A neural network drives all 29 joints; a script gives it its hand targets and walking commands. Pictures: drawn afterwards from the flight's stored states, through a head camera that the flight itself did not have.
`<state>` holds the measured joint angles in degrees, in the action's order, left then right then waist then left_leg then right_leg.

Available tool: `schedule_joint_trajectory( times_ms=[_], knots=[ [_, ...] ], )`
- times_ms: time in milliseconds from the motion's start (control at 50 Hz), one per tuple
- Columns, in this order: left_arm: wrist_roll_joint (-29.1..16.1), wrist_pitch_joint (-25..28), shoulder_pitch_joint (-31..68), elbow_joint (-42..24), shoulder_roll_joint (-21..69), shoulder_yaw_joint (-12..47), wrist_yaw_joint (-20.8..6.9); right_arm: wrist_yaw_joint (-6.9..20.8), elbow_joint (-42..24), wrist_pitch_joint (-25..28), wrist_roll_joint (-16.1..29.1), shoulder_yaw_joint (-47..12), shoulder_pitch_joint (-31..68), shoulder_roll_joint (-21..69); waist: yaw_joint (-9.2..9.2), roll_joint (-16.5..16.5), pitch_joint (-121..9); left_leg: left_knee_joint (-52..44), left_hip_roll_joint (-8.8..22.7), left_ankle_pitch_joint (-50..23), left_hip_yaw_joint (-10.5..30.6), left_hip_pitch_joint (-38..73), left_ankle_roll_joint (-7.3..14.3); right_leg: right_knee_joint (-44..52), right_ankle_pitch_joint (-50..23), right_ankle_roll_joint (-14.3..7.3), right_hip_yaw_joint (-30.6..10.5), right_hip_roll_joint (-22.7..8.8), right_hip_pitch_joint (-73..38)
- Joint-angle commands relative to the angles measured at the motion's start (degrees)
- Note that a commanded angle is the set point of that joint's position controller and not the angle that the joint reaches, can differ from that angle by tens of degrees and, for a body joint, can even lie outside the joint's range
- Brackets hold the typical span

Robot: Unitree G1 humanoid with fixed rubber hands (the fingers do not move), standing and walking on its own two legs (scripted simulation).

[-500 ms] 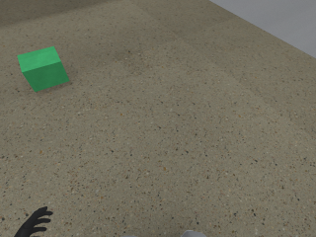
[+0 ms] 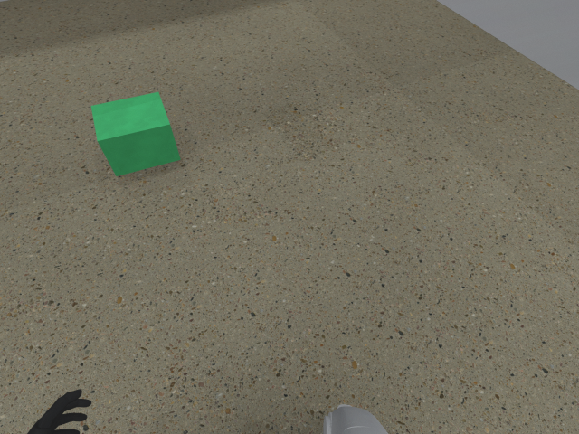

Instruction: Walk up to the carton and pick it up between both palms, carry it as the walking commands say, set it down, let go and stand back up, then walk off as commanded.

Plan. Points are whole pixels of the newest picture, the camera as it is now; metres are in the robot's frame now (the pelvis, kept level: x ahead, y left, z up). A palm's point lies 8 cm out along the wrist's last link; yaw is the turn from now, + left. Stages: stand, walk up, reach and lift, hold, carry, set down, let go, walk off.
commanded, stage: walk up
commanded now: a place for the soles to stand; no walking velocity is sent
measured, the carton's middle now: (137, 133) +1.36 +0.65 -0.65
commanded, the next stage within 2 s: none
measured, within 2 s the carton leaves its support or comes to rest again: neither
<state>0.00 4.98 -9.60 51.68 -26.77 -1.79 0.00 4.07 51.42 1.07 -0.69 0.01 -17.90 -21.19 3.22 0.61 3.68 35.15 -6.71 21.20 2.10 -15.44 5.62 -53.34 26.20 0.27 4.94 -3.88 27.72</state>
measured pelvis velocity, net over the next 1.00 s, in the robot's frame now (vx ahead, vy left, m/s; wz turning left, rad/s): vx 0.33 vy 0.05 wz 0.14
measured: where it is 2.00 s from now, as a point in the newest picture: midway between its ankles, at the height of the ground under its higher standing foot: (228, 319)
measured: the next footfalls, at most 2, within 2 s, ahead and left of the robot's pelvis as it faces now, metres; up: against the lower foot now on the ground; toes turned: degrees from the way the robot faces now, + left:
right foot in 0.12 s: +0.17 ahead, -0.10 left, +0.00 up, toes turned -5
left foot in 0.54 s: +0.32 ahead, +0.19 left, +0.00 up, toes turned +3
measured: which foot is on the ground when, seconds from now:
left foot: down 0.00-0.16, up 0.18-0.52, down 0.54-0.88, up 0.90-1.00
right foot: up 0.00-0.10, down 0.12-0.56, up 0.58-0.82, down 0.84-1.00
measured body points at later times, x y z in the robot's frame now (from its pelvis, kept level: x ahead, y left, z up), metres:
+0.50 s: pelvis +0.18 +0.03 +0.00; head +0.20 +0.03 +0.45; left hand +0.26 +0.37 -0.10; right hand +0.35 -0.25 -0.11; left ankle +0.24 +0.19 -0.70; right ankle +0.13 -0.10 -0.72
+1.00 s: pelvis +0.33 +0.05 +0.00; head +0.37 +0.03 +0.44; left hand +0.38 +0.40 -0.09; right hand +0.44 -0.23 -0.14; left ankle +0.29 +0.21 -0.68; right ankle +0.35 -0.04 -0.72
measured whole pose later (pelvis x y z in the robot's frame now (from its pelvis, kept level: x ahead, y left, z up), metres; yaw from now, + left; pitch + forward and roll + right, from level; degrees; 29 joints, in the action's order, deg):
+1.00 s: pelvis +0.33 +0.05 +0.00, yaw +8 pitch -1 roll +3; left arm 0.0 6.7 -12.0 51.3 -25.5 -1.8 0.0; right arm 4.4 51.4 0.1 -0.7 0.0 -12.8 -21.0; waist 0.2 0.2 5.4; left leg 57.0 -1.9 22.1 2.8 -25.1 0.5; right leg -41.5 21.0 -2.3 6.3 -5.2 20.0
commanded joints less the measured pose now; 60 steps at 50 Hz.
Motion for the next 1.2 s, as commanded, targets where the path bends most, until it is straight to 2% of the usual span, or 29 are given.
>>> schedule_joint_trajectory(
  times_ms=[0, 20, 60, 80, 100, 120, 180, 240, 300, 420, 460, 480, 500, 520, 580, 600, 700, 740, 760, 780, 800, 820, 840, 860, 900, 960, 1020, 1120, 1180],
  knots=[
    [-0.63, 1.66, 11.35, -8.12, -9.26, -2.36, 1.25, -1.76, -5.52, 1.11, -0.16, 8.16, -2.82, -15.16, 2.24, -8.24, -0.17, -13.81, 13.97, -47.86, 28.5, 20.47, -0.49, 13.13, -3.98, -1.73, -4.0, 3.01, 12.12],
    [-0.48, 1.94, 9.28, -6.59, -10.13, -2.45, 0.97, -1.45, -5.64, 1.18, -0.34, 7.93, -0.82, -15.79, 0.34, -6.08, -0.55, -11.81, 13.72, -50.46, 28.37, 14.83, -0.02, 14.82, -3.75, -2.13, -4.62, 2.86, 3.2],
    [-0.56, 2.02, -7.6, -2.96, -12.13, -4.67, 1.29, -0.65, -9.44, 1.59, 0.76, 7.31, 9.86, -14.61, -10.36, -0.49, -4.61, -1.94, 10.08, -50.54, 18.08, -7.86, -4.77, 26.43, -15.76, -6.23, -6.32, 1.96, -28.74],
    [0.35, 2.25, -19.38, -0.73, -16.65, -7.04, 2.15, -0.63, -10.64, 2.47, 1.3, 6.3, 11.1, -10.85, -16.57, 4.93, -10.88, 16.52, 1.19, -41.9, 7.9, -20.77, -12.1, 33.99, -13.34, -11.79, -16.72, -9.68, -46.98],
    [-1.11, 1.53, -18.97, -1.7, -19.64, -7.98, 2.27, -0.97, -9.85, 2.93, 0.1, 5.28, 6.63, -8.46, -14.11, 14.72, -15.51, 32.54, -0.49, 5.73, 3.05, -29.01, -10.43, 37.8, -13.76, -18.61, -34.93, -28.22, -48.31],
    [-0.52, 1.23, -10.73, -3.31, -18.47, -6.93, 2.17, -1.34, -8.34, 1.75, -0.32, 6.39, 4.96, -14.44, -8.7, 3.2, -15.35, 36.5, 6.08, 8.49, 8.39, -28.83, -8.0, 36.39, 3.14, -19.13, -34.78, -27.87, -43.25],
    [-0.52, 2.53, -1.94, -7.02, -13.92, -5.19, 2.1, 1.21, -7.18, 0.93, -0.23, 5.41, 3.3, -13.84, -4.41, 1.77, -4.87, 33.22, 10.16, -1.58, 5.26, -24.36, -6.54, 36.14, -10.02, -14.62, -16.93, -19.93, -28.15],
    [-0.44, 2.74, -4.45, -5.14, -11.83, -4.47, 1.28, 2.3, -6.7, 0.73, -0.16, 6.01, 4.4, -13.07, -4.15, 3.58, -2.56, 20.96, 10.9, -3.2, 2.12, -23.3, -6.91, 35.93, -14.52, -10.53, -8.67, -15.22, -27.24],
    [-0.48, 2.77, -7.87, -4.21, -15.63, -6.13, 1.02, 2.56, -7.2, 0.45, -0.08, 5.72, 11.27, -12.49, -7.22, 4.1, -3.99, 13.93, 11.63, -1.76, 0.94, -21.46, -7.09, 33.82, -21.8, -11.84, -9.35, -16.69, -29.62],
    [-0.15, 2.34, -2.64, -4.52, -16.88, -5.53, 0.23, 1.83, -5.13, 0.79, 0.47, 7.05, 11.16, -12.44, -3.13, 7.5, -2.82, 5.16, 11.11, -6.23, -6.24, -7.74, -5.67, 27.11, -32.46, -9.04, -0.17, -15.15, -18.97],
    [-0.47, 1.84, 1.03, -5.59, -15.59, -5.86, 0.13, 0.61, 0.0, 1.35, 0.3, 7.93, -1.43, -14.18, 3.82, 0.2, -8.7, -3.46, 6.46, -7.5, -9.49, 9.92, -3.26, 8.35, -35.18, -5.77, 4.66, -9.14, -14.12],
    [-0.4, 1.61, 1.0, -6.86, -11.73, -4.84, 0.18, -0.35, 1.84, 1.58, -0.24, 9.19, -7.29, -16.88, 8.37, -11.89, -6.79, -10.31, 10.21, -6.0, 4.28, 16.7, 2.29, -13.91, -30.32, -3.5, 2.93, -3.39, -1.29],
    [-0.02, 1.86, 0.11, -8.34, -6.2, -3.66, 0.19, -0.73, 0.53, 1.97, -0.34, 9.12, -6.54, -21.52, 6.59, -25.77, -3.61, -17.71, 18.97, -11.98, 28.66, 20.37, 5.59, -22.5, 4.37, -0.92, 0.09, 5.18, 16.34],
    [0.17, 1.39, -1.31, -8.32, -9.89, -3.95, 0.92, -0.83, -1.93, 1.85, 0.67, 8.63, -1.03, -21.88, 2.64, -21.43, -5.88, -19.51, 19.01, -5.41, 33.12, 15.31, 4.65, -16.08, 4.75, -2.29, -7.57, 2.31, 13.45],
    [0.4, 0.61, 1.15, -5.59, -12.08, -3.14, -0.39, -1.38, -3.64, 1.43, 0.79, 8.72, 6.93, -19.97, -0.03, -11.03, -1.84, -17.39, 16.8, -4.45, 29.09, 8.57, 4.59, -8.42, 0.04, -2.96, -5.91, -0.14, 11.5],
    [0.36, 0.96, -1.12, -5.1, -11.4, -3.92, -0.58, -1.11, -4.28, 1.44, 0.68, 8.28, 6.7, -17.93, -0.91, -16.35, -2.13, -16.51, 15.69, -8.32, 25.92, 8.93, 6.21, -2.55, 3.33, -1.88, -5.47, 0.42, 8.1],
    [-0.01, 2.31, 0.78, -6.33, -11.04, -4.32, 0.7, -0.62, -4.41, 0.73, 0.63, 7.42, 1.5, -16.12, 0.55, -16.49, -6.09, -11.66, 15.81, -23.85, 25.45, 16.03, 9.66, 9.51, 5.21, -0.78, -2.58, 2.34, 7.92],
    [0.39, 3.14, -1.81, -5.38, -10.77, -4.33, 0.76, -0.62, -6.1, 0.65, 0.8, 7.92, 3.35, -17.47, -1.79, -12.1, -5.94, -9.05, 16.32, -24.89, 24.71, 7.71, 9.35, 15.54, -0.38, -1.66, -1.7, 2.63, -0.63],
    [0.39, 3.41, -8.27, -2.87, -10.45, -4.72, 0.8, -0.29, -7.25, 0.29, 0.98, 7.53, 8.19, -17.34, -6.29, -9.71, -6.4, -4.61, 14.29, -23.55, 18.83, -3.4, 6.12, 20.46, -9.51, -3.2, -0.7, 3.21, -14.36],
    [1.65, 3.82, -14.59, -1.52, -12.05, -5.62, 1.34, -0.22, -8.58, 0.38, 1.16, 6.16, 11.75, -12.77, -9.84, -9.22, -8.36, 2.77, 10.58, -15.17, 16.19, -15.76, 2.98, 25.45, -12.41, -4.18, -6.05, 0.43, -28.65],
    [2.53, 4.06, -21.04, -0.25, -18.12, -7.7, 2.29, -0.1, -11.09, 1.05, 0.99, 5.14, 13.93, -8.35, -13.93, 8.53, -9.71, 20.73, 2.58, -8.2, 6.78, -29.04, -2.69, 36.04, 2.62, -8.39, -24.04, -14.9, -39.01],
    [1.62, 3.46, -17.95, -1.62, -22.68, -8.76, 2.5, -0.54, -11.43, 1.02, 0.69, 4.81, 11.73, -8.91, -12.02, 8.37, -10.73, 30.62, 3.36, 7.61, 5.23, -34.25, -4.62, 42.42, 7.31, -12.99, -37.46, -28.9, -37.47],
    [1.48, 2.88, -11.22, -2.1, -22.4, -8.21, 2.39, -0.73, -9.86, 0.45, 0.23, 6.21, 12.4, -14.07, -8.37, -0.97, -7.02, 32.72, 7.97, 7.6, 7.01, -35.55, -4.77, 38.71, 4.74, -13.59, -34.92, -28.89, -35.66],
    [0.77, 3.05, -9.51, -2.88, -19.54, -7.76, 2.21, -0.1, -8.2, 0.18, 0.34, 6.54, 8.25, -16.07, -6.45, -3.1, -7.44, 31.29, 9.43, 1.3, 6.91, -32.31, -5.07, 35.53, -2.65, -11.25, -27.1, -24.63, -35.0],
    [0.44, 3.17, -9.38, -3.09, -15.03, -6.28, 1.95, 0.73, -6.87, -0.06, 0.37, 6.64, 7.71, -14.66, -6.07, -1.07, -6.02, 28.25, 11.09, -2.26, 3.82, -26.51, -4.31, 34.15, -12.55, -9.27, -16.71, -20.18, -31.23],
    [0.02, 3.6, -13.33, -1.32, -14.77, -5.81, 1.92, 1.03, -7.64, -0.25, 0.31, 6.61, 9.75, -13.91, -7.64, 1.06, -4.24, 25.1, 10.57, -5.45, 3.19, -27.85, -5.34, 32.57, -27.25, -6.68, -13.48, -18.34, -31.41],
    [-0.13, 3.02, -8.82, -2.8, -16.54, -6.04, 1.64, 0.98, -7.65, -0.9, -0.3, 6.92, 11.45, -13.87, -6.22, 4.55, -1.45, 22.25, 11.16, -3.52, 1.5, -27.11, -6.81, 33.5, -27.22, -11.35, -10.97, -20.18, -28.34],
    [-0.23, 2.73, -9.74, -3.98, -15.36, -6.25, 1.13, 1.88, -7.6, 0.01, -0.14, 6.83, 15.41, -12.26, -7.44, 5.37, -1.37, 8.71, 12.22, -4.82, -1.1, -21.46, -5.22, 27.45, -35.83, -10.37, -4.48, -18.99, -29.7],
    [-0.31, 1.85, -1.82, -4.94, -17.66, -6.68, 0.74, 1.28, -5.39, 0.61, 0.32, 7.48, 8.24, -13.29, -1.11, 9.34, -5.0, 0.82, 12.68, -3.6, -3.54, -5.5, -4.01, 21.61, -32.76, -7.53, -1.36, -18.36, -22.34]
  ],
)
